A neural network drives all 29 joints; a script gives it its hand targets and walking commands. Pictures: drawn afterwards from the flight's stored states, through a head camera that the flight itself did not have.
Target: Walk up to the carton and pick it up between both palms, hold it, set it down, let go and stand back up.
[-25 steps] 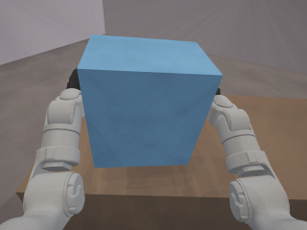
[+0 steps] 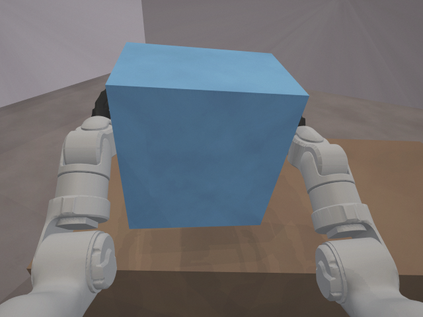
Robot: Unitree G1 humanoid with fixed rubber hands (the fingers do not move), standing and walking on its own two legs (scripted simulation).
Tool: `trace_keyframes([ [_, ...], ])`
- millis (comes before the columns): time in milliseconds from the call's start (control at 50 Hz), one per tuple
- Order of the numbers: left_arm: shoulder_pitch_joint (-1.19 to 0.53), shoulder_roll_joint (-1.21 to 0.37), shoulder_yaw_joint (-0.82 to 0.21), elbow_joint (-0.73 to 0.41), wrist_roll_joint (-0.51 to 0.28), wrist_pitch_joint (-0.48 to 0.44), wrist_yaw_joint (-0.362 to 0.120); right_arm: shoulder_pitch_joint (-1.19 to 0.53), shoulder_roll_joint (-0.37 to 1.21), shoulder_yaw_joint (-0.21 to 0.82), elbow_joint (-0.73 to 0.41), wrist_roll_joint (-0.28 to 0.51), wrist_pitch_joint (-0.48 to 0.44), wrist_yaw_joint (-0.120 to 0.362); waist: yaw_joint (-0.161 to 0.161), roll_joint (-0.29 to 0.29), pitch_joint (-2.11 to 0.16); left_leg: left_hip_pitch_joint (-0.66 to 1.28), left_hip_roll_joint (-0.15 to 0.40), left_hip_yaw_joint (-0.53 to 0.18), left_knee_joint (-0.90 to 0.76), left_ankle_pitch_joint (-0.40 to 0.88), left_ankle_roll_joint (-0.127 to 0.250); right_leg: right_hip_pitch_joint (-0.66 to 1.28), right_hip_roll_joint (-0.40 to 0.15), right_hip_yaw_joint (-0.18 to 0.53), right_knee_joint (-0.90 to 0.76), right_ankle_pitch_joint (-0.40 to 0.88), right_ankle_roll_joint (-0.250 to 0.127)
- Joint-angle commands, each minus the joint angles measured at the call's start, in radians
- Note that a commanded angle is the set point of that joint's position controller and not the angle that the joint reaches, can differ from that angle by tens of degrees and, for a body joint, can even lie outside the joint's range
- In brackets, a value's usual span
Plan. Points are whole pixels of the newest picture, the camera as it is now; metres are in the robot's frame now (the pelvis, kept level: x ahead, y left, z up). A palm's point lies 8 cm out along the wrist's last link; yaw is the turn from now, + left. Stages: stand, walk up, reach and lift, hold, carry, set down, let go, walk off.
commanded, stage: hold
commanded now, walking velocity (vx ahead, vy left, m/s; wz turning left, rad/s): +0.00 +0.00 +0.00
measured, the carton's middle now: (199, 142) +0.36 +0.04 +0.24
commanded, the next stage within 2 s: none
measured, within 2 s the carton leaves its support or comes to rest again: neither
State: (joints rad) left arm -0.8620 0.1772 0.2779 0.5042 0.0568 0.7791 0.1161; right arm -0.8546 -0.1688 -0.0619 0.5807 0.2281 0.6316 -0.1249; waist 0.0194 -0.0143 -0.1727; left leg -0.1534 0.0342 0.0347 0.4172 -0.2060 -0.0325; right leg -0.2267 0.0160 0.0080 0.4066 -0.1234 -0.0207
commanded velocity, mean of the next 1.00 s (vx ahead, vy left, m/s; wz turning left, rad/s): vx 0.00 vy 0.00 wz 0.00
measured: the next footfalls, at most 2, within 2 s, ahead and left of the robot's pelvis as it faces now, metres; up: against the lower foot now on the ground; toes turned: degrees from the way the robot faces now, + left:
none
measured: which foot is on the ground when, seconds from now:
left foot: down 0.00-1.00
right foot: down 0.00-1.00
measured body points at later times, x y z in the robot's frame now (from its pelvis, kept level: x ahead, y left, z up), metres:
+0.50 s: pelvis +0.00 +0.00 +0.00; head -0.09 +0.00 +0.44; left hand +0.37 +0.21 +0.27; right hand +0.39 -0.14 +0.26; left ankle +0.02 +0.14 -0.74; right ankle +0.06 -0.11 -0.74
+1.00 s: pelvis +0.00 +0.00 +0.00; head -0.09 +0.00 +0.44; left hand +0.37 +0.21 +0.27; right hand +0.39 -0.14 +0.26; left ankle +0.02 +0.14 -0.74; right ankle +0.06 -0.11 -0.74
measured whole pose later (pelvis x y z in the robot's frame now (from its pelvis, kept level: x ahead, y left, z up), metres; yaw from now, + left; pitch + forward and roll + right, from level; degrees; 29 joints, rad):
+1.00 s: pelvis +0.00 +0.00 +0.00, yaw +0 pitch -3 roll +0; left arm -0.90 0.18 0.28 0.55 0.06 0.79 0.12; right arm -0.87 -0.17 -0.09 0.59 0.23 0.65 -0.13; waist 0.02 -0.01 -0.17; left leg -0.16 0.03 0.03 0.42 -0.20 -0.03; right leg -0.23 0.02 0.01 0.41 -0.12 -0.02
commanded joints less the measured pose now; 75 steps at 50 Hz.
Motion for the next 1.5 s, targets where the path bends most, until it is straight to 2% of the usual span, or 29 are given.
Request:
trace_keyframes([
  [0,-1.052,-0.719,-0.460,-0.202,-0.235,-0.060,-0.224,-1.171,0.677,0.221,-0.252,0.162,-0.052,0.086,-0.169,0.062,-0.359,-0.173,-0.073,-0.076,-0.102,-0.022,0.018,0.309,0.012,0.042,-0.116,0.123,0.021],
  [80,-1.057,-0.706,-0.431,-0.159,-0.220,-0.061,-0.230,-1.166,0.677,0.210,-0.203,0.146,-0.052,0.096,-0.162,0.057,-0.337,-0.193,-0.067,-0.071,-0.112,-0.057,0.027,0.295,0.014,0.045,-0.118,0.060,0.017],
  [100,-1.051,-0.706,-0.432,-0.162,-0.221,-0.061,-0.231,-1.155,0.672,0.208,-0.201,0.144,-0.051,0.096,-0.168,0.064,-0.336,-0.194,-0.066,-0.071,-0.112,-0.055,0.025,0.301,0.014,0.045,-0.116,0.064,0.015],
  [240,-1.045,-0.709,-0.419,-0.135,-0.217,-0.062,-0.233,-1.186,0.668,0.214,-0.221,0.147,-0.055,0.097,-0.159,0.055,-0.348,-0.189,-0.065,-0.070,-0.114,-0.047,0.031,0.310,0.018,0.045,-0.119,0.075,0.012],
  [520,-1.033,-0.722,-0.459,-0.226,-0.244,-0.055,-0.221,-1.166,0.676,0.260,-0.308,0.194,-0.041,0.079,-0.171,0.056,-0.429,-0.148,-0.080,-0.076,-0.095,0.043,0.022,0.359,0.019,0.040,-0.107,0.217,0.020],
  [620,-1.030,-0.714,-0.454,-0.206,-0.243,-0.051,-0.222,-1.171,0.675,0.256,-0.307,0.192,-0.034,0.074,-0.170,0.052,-0.409,-0.156,-0.081,-0.077,-0.096,0.021,0.023,0.343,0.016,0.041,-0.111,0.192,0.020],
  [940,-1.037,-0.726,-0.471,-0.242,-0.256,-0.051,-0.219,-1.164,0.677,0.256,-0.330,0.201,-0.026,0.070,-0.184,0.062,-0.435,-0.151,-0.085,-0.081,-0.089,0.051,0.017,0.360,0.017,0.040,-0.102,0.239,0.020],
  [1060,-1.030,-0.721,-0.464,-0.241,-0.253,-0.049,-0.219,-1.171,0.678,0.265,-0.343,0.208,-0.025,0.069,-0.175,0.053,-0.443,-0.148,-0.086,-0.079,-0.085,0.058,0.020,0.363,0.018,0.041,-0.101,0.242,0.022],
  [1160,-1.040,-0.723,-0.464,-0.243,-0.258,-0.053,-0.220,-1.162,0.681,0.257,-0.330,0.203,-0.024,0.070,-0.183,0.055,-0.438,-0.151,-0.087,-0.080,-0.085,0.051,0.018,0.357,0.016,0.041,-0.102,0.232,0.022],
  [1480,-1.034,-0.723,-0.463,-0.247,-0.251,-0.053,-0.221,-1.167,0.679,0.261,-0.339,0.208,-0.024,0.072,-0.180,0.057,-0.446,-0.153,-0.088,-0.080,-0.083,0.059,0.019,0.370,0.018,0.041,-0.097,0.247,0.021],
])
